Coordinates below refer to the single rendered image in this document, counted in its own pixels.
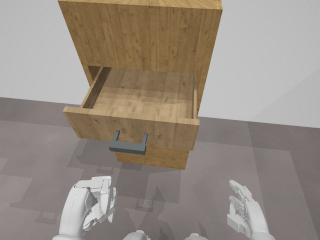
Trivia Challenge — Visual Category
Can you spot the handle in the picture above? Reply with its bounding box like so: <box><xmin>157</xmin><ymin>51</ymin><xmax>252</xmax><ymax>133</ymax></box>
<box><xmin>109</xmin><ymin>130</ymin><xmax>148</xmax><ymax>155</ymax></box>

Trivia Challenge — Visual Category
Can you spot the drawer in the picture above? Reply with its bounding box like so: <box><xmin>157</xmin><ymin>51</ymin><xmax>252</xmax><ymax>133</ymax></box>
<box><xmin>62</xmin><ymin>66</ymin><xmax>200</xmax><ymax>151</ymax></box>

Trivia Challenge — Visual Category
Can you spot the robot right hand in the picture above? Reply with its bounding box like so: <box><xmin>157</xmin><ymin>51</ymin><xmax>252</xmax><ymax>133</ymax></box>
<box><xmin>227</xmin><ymin>180</ymin><xmax>269</xmax><ymax>240</ymax></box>

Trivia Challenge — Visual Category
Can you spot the cabinet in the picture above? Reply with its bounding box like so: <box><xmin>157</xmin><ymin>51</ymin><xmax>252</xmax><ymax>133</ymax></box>
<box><xmin>58</xmin><ymin>0</ymin><xmax>223</xmax><ymax>170</ymax></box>

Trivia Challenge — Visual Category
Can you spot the robot left hand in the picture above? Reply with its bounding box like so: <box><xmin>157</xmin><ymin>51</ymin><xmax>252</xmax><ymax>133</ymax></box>
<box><xmin>59</xmin><ymin>176</ymin><xmax>118</xmax><ymax>240</ymax></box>

